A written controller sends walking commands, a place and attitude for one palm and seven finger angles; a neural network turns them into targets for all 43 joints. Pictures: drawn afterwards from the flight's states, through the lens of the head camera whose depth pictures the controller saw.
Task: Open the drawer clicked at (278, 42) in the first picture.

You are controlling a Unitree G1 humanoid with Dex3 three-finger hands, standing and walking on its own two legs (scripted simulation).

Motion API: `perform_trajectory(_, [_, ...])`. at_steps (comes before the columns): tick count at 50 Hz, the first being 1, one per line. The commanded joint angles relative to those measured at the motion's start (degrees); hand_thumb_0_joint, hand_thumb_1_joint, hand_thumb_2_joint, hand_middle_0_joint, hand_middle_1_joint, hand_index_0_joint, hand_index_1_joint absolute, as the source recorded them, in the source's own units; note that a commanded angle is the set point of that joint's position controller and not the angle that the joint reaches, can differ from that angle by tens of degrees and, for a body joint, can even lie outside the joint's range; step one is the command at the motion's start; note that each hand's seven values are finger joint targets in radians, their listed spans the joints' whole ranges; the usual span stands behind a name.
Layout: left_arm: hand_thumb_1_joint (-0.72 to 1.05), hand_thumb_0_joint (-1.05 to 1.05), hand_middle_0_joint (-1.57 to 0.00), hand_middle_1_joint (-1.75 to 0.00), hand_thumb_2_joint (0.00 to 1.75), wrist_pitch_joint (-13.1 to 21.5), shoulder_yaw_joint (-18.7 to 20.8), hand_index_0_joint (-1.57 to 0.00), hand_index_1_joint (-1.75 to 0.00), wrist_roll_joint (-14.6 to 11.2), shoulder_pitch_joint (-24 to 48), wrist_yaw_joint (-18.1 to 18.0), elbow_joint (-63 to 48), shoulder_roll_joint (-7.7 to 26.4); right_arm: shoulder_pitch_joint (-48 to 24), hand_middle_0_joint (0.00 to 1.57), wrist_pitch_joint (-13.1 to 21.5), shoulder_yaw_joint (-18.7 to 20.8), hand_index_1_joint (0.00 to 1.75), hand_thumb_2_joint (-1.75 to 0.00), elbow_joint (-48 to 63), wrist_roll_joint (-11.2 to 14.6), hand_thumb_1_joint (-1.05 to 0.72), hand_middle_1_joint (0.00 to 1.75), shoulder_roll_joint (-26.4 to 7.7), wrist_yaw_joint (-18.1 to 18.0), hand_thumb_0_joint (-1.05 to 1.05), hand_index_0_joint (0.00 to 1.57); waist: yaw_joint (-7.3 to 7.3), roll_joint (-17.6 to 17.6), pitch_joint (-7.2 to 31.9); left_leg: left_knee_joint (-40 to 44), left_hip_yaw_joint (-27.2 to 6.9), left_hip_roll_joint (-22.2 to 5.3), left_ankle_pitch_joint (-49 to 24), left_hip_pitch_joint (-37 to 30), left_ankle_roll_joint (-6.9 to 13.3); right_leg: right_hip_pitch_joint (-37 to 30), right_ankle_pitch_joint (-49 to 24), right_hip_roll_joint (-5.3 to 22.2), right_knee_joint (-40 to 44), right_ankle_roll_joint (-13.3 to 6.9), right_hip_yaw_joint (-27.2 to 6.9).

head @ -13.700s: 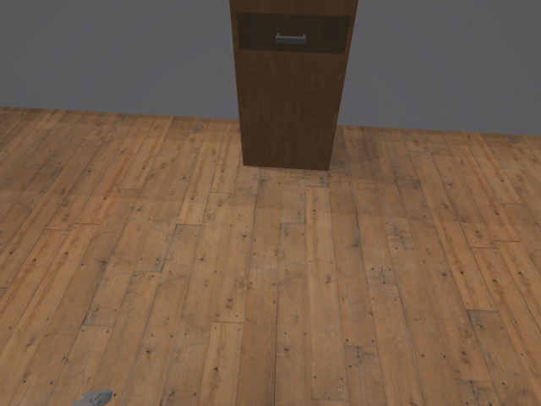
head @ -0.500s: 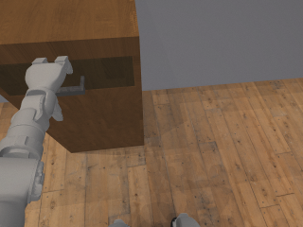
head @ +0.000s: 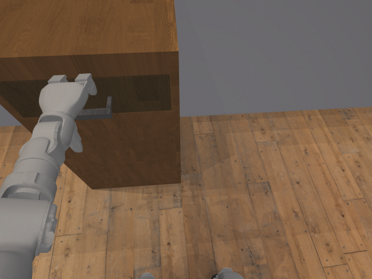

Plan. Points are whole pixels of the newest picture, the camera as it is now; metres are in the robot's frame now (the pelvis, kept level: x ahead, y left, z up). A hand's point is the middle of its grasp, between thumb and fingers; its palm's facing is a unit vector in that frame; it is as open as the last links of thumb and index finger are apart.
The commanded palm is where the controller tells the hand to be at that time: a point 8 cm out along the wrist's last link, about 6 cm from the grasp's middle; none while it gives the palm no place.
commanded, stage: move the hooked fingers above the handle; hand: left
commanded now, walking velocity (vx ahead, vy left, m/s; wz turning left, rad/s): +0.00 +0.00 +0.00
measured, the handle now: (89, 107) +0.54 +0.25 -0.02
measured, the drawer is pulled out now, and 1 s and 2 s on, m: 0.00 0.00 0.00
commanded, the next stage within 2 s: lower the fingers behind the handle in 0.04 s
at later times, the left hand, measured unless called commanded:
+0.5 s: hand (79, 122) +0.47 +0.25 +0.01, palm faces -0.08 +0.00 -1.00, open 13.8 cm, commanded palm +0.46 +0.25 +0.07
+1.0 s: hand (83, 127) +0.47 +0.25 -0.02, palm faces -0.07 -0.02 -1.00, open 13.8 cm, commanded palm +0.46 +0.25 +0.03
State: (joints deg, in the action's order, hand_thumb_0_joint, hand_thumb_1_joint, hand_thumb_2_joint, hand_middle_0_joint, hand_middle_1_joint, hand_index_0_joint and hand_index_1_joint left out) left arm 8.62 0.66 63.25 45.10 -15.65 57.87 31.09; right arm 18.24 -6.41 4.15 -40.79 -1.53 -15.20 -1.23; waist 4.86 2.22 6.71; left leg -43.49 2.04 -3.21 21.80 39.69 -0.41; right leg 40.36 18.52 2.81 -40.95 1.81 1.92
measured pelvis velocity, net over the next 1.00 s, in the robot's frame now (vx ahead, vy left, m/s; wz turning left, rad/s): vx -0.01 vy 0.01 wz -0.01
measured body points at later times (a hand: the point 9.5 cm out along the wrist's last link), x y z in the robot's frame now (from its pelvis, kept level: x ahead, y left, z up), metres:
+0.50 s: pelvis -0.01 +0.00 -0.01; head +0.11 -0.01 +0.43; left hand +0.47 +0.25 +0.07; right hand -0.01 -0.28 -0.14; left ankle -0.02 +0.12 -0.71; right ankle +0.00 -0.14 -0.71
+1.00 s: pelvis -0.01 +0.01 -0.03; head +0.12 +0.01 +0.41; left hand +0.47 +0.25 +0.03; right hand -0.02 -0.27 -0.15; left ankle -0.02 +0.12 -0.71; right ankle +0.00 -0.14 -0.71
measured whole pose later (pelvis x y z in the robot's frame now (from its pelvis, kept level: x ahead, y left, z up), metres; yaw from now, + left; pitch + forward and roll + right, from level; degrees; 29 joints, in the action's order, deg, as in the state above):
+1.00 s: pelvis -0.01 +0.01 -0.03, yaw -1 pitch +23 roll -2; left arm 8.7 2.9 64.8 46.2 -20.0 62.1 32.5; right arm 19.2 -5.9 3.5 -42.7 -3.0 -15.0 -0.4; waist 7.0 2.5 7.9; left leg -53.5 1.8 -3.6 25.1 51.8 0.1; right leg 52.1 20.9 2.6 -49.7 2.2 1.3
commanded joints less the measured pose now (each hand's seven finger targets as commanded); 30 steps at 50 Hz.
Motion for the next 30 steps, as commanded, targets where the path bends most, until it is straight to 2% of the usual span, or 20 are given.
perform_trajectory(1, [-0.5,0.0,-0.3,-1.2,0.3,-2.08,5.4,-0.3,-1.2,-0.46,23.62,-2.71,-8.61,17.11,8.26,0.2,0.11,2.79,0.3,-0.9,2.94,0.23,-0.9,0.3,-9.23,-0.32,0.0,0.2,0.68,2.15,23.93,3.02,0.56,4.13,-25.18,-13.45,2.45,-13.17,-21.03,-4.81,2.19,-3.29,0.71])
perform_trajectory(2, [-0.5,0.0,-0.3,-1.2,0.3,-2.44,5.27,-0.3,-1.2,-0.32,24.27,-2.5,-8.42,17.61,8.07,0.2,0.11,2.69,0.3,-0.9,2.99,0.34,-0.9,0.3,-9.36,-0.46,0.0,0.2,0.82,1.74,23.01,3.19,0.55,4.12,-24.26,-12.67,2.45,-13.08,-20.67,-4.74,2.33,-3.27,0.66])
perform_trajectory(3, [-0.5,0.0,-0.3,-1.2,0.3,-2.44,4.63,-0.3,-1.2,-0.28,25.17,-2.26,-9.19,17.02,8.27,0.2,0.2,2.78,0.3,-0.9,3.07,0.34,-0.9,0.3,-9.28,-0.55,0.0,0.2,1.04,1.57,23.85,3.21,0.64,4.13,-24.47,-13.09,2.56,-13.63,-21.33,-4.76,2.39,-3.21,0.55])
perform_trajectory(4, [-0.5,0.0,-0.3,-1.2,0.3,-2.39,5.55,-0.3,-1.2,-0.52,23.97,-1.88,-9.27,17.93,8.23,0.2,0.24,2.78,0.3,-0.9,3.3,0.37,-0.9,0.3,-9.38,-0.64,0.0,0.2,0.54,1.3,24.94,3.21,0.7,4.16,-24.62,-13.4,2.62,-14.45,-21.53,-4.75,2.42,-3.19,0.45])
perform_trajectory(6, [-0.5,0.0,-0.3,-1.2,0.3,-1.77,4.89,-0.3,-1.2,-0.56,25.42,-1.09,-9.21,17.84,8.5,0.2,0.23,2.75,0.3,-0.9,3.28,0.54,-0.9,0.3,-9.4,-0.94,0.0,0.2,1.39,1.19,23.72,3.16,0.47,4.12,-24.03,-13.1,2.7,-13.55,-20.97,-4.76,2.6,-3.13,0.34])
perform_trajectory(10, [-0.5,0.0,-0.3,-1.2,0.3,0.11,3.95,-0.3,-1.2,-0.95,24.17,-0.31,-9.15,15.57,9.22,0.2,0.58,2.99,0.3,-0.9,2.95,0.29,-0.9,0.3,-9.18,-1.16,0.0,0.2,1.76,0.9,23.68,2.49,0.33,4.0,-24.8,-13.7,2.72,-12.31,-20.96,-4.87,2.54,-3.2,0.33])
perform_trajectory(11, [-0.5,0.0,-0.3,-1.2,0.3,0.61,3.95,-0.3,-1.2,-0.99,24.22,-0.41,-9.41,15.61,9.52,0.2,0.64,3.1,0.3,-0.9,2.77,0.22,-0.9,0.3,-9.23,-1.11,0.0,0.2,1.74,1.34,23.87,2.39,0.33,3.98,-23.82,-13.45,2.71,-11.87,-20.31,-4.83,2.37,-3.09,0.2])
perform_trajectory(12, [-0.5,0.0,-0.3,-1.2,0.3,0.91,5.52,-0.3,-1.2,-0.84,22.39,-0.58,-8.93,17.21,9.49,0.2,0.57,3.02,0.3,-0.9,2.48,0.11,-0.9,0.3,-9.3,-1.04,0.0,0.2,0.74,2.13,24.05,2.23,0.3,4.0,-24.41,-12.95,2.61,-11.9,-20.44,-4.85,1.84,-3.33,0.27])
perform_trajectory(13, [-0.5,0.0,-0.3,-1.2,0.3,1.11,4.57,-0.3,-1.2,-0.79,22.1,-0.83,-9.11,15.71,9.5,0.2,0.53,3.08,0.3,-0.9,2.68,0.04,-0.9,0.3,-9.15,-0.97,0.0,0.2,1.12,1.55,24.26,1.97,0.34,4.04,-24.51,-12.97,2.65,-11.51,-20.6,-4.96,1.71,-3.3,0.33])
perform_trajectory(14, [-0.5,0.0,-0.3,-1.2,0.3,1.26,5.12,-0.3,-1.2,-0.67,22.34,-1.25,-8.86,16.27,9.48,0.2,0.54,3.1,0.3,-0.9,2.46,-0.04,-0.9,0.3,-9.31,-0.93,0.0,0.2,1.22,0.96,23.49,1.76,0.3,3.95,-23.81,-12.0,2.64,-10.95,-20.06,-4.91,1.54,-3.26,0.38])
perform_trajectory(16, [-0.5,0.0,-0.3,-1.2,0.3,1.75,6.81,-0.3,-1.2,-0.57,21.96,-2.22,-9.77,18.04,9.55,0.2,0.45,3.13,0.3,-0.9,2.23,-0.27,-0.9,0.3,-9.45,-0.7,0.0,0.2,0.61,2.01,25.07,1.25,0.36,4.01,-24.63,-11.59,2.62,-11.48,-20.86,-4.87,0.8,-3.32,0.17])
perform_trajectory(18, [-0.5,0.0,-0.3,-1.2,0.3,1.23,7.03,-0.3,-1.2,-0.28,21.24,-3.21,-8.8,18.13,9.32,0.2,0.33,3.04,0.3,-0.9,2.12,-0.35,-0.9,0.3,-9.53,-0.51,0.0,0.2,0.54,1.51,24.28,1.01,0.38,4.07,-23.48,-10.02,2.56,-10.73,-20.01,-4.84,0.28,-3.31,0.39])
perform_trajectory(19, [-0.5,0.0,-0.3,-1.2,0.3,1.09,5.99,-0.3,-1.2,0.03,22.49,-3.67,-9.21,17.22,9.29,0.2,0.37,3.04,0.3,-0.9,2.16,-0.31,-0.9,0.3,-9.45,-0.42,0.0,0.2,0.95,2.48,24.26,0.9,0.2,4.05,-23.23,-10.1,2.47,-9.81,-19.36,-4.88,0.11,-3.39,0.49])
perform_trajectory(20, [-0.5,0.0,-0.3,-1.2,0.3,0.9,6.07,-0.3,-1.2,-0.12,22.9,-4.15,-8.44,16.72,9.43,0.2,0.45,3.14,0.3,-0.9,1.7,-0.5,-0.9,0.3,-9.5,-0.36,0.0,0.2,1.49,0.94,24.14,0.55,0.15,3.95,-23.53,-10.03,2.68,-9.55,-19.62,-4.96,0.24,-3.37,0.49])
perform_trajectory(21, [-0.5,0.0,-0.3,-1.2,0.3,0.44,6.26,-0.3,-1.2,-0.04,22.85,-4.44,-7.56,17.68,9.65,0.2,0.42,3.0,0.3,-0.9,1.57,-0.31,-0.9,0.3,-9.76,-0.33,0.0,0.2,1.55,0.74,23.71,0.54,0.13,4.02,-21.96,-9.06,2.66,-9.42,-18.61,-4.91,0.18,-3.2,0.42])
perform_trajectory(23, [-0.5,0.0,-0.3,-1.2,0.3,0.03,6.96,-0.3,-1.2,0.26,24.8,-4.88,-8.08,19.44,9.72,0.2,0.47,2.9,0.3,-0.9,1.37,-0.38,-0.9,0.3,-9.93,-0.4,0.0,0.2,1.58,1.77,25.69,0.12,0.13,4.16,-21.42,-8.97,2.72,-9.36,-18.42,-4.84,-0.36,-3.2,0.29])
perform_trajectory(24, [-0.5,0.0,-0.3,-1.2,0.3,-0.16,6.05,-0.3,-1.2,0.36,25.99,-4.96,-8.01,18.72,9.69,0.2,0.57,2.85,0.3,-0.9,1.35,-0.39,-0.9,0.3,-9.8,-0.43,0.0,0.2,2.03,2.69,25.38,0.01,0.06,4.18,-21.21,-8.89,2.71,-8.94,-18.21,-4.84,-0.42,-3.21,0.24])
perform_trajectory(26, [-0.5,0.0,-0.3,-1.2,0.3,0.18,7.07,-0.3,-1.2,0.38,26.2,-4.97,-8.3,19.96,10.17,0.2,0.58,2.97,0.3,-0.9,1.02,-0.62,-0.9,0.3,-10.01,-0.52,0.0,0.2,1.93,2.71,28.02,-0.7,-0.32,4.08,-22.13,-9.54,2.68,-9.0,-18.54,-4.8,-1.15,-3.17,0.18])
perform_trajectory(28, [-0.5,0.0,-0.3,-1.2,0.3,0.13,5.59,-0.3,-1.2,0.12,25.51,-4.73,-8.15,17.47,10.27,0.2,0.73,3.08,0.3,-0.9,0.96,-0.73,-0.9,0.3,-9.81,-0.42,0.0,0.2,2.14,3.66,27.63,-1.13,-0.36,3.85,-22.88,-10.43,2.54,-7.23,-18.26,-4.92,-1.25,-3.22,0.55])
perform_trajectory(30, [-0.5,0.0,-0.3,-1.2,0.3,0.01,6.09,-0.3,-1.2,-0.08,23.87,-4.41,-6.81,17.47,10.34,0.2,0.61,3.05,0.3,-0.9,0.71,-0.86,-0.9,0.3,-9.95,-0.33,0.0,0.2,1.82,3.53,27.45,-1.62,-0.6,3.67,-24.26,-10.62,2.42,-6.33,-18.28,-5.02,-1.66,-3.39,0.71])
